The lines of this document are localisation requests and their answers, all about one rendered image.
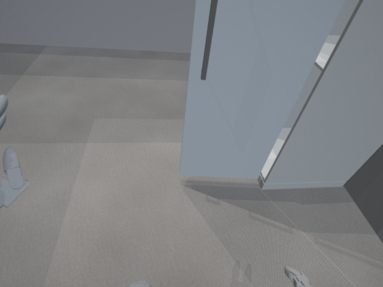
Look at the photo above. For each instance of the fridge door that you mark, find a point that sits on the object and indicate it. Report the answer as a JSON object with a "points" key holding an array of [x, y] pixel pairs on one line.
{"points": [[262, 52]]}

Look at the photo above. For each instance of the handle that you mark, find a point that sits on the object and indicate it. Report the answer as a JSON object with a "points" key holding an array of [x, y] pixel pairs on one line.
{"points": [[211, 21]]}

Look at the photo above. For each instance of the robot left hand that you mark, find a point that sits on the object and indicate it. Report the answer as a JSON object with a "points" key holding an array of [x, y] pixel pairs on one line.
{"points": [[13, 187]]}

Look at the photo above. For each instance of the robot right hand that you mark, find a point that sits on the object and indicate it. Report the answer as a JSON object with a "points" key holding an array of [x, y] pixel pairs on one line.
{"points": [[298, 278]]}

